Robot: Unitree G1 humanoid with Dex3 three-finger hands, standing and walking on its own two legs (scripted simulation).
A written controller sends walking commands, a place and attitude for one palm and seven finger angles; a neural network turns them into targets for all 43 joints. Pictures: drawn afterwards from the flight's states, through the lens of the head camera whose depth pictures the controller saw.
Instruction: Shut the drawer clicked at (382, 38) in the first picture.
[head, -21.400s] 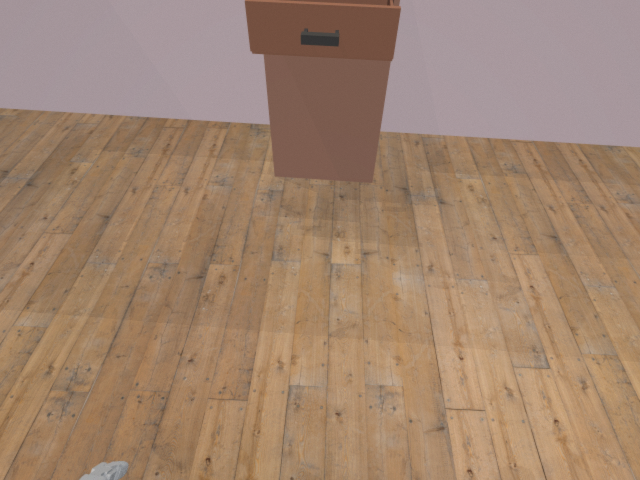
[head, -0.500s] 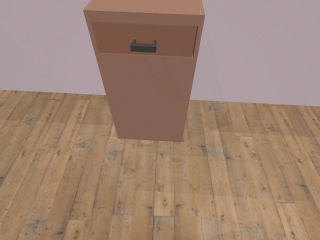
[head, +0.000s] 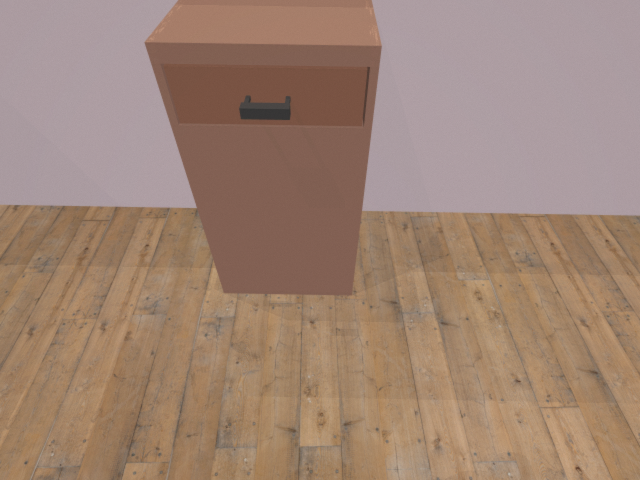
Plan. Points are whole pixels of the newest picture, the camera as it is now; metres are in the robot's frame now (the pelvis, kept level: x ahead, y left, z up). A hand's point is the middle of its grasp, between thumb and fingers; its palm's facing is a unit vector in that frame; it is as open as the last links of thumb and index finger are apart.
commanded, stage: let the arm hang, fingers relaxed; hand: left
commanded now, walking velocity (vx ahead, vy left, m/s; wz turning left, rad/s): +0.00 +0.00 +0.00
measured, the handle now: (266, 105) +0.85 +0.15 +0.03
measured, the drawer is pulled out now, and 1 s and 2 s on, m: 0.00 0.00 0.00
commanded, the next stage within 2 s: look to check the result in 0.02 s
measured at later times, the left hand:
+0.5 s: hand out of the picture -0.01 +0.16 -0.18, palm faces +0.03 -0.98 -0.18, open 7.4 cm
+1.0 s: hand out of the picture +0.03 +0.17 -0.17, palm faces +0.01 -0.98 -0.21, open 7.4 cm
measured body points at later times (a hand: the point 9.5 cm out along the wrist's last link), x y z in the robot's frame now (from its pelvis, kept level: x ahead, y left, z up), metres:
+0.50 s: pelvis +0.01 -0.01 +0.00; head +0.03 -0.01 +0.45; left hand -0.01 +0.21 -0.16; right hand +0.00 -0.22 -0.16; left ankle +0.05 +0.10 -0.74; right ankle -0.02 -0.10 -0.74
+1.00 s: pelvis +0.02 -0.01 +0.00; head +0.03 -0.02 +0.45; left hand +0.03 +0.22 -0.15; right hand +0.02 -0.24 -0.16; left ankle +0.05 +0.10 -0.74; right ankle -0.02 -0.10 -0.74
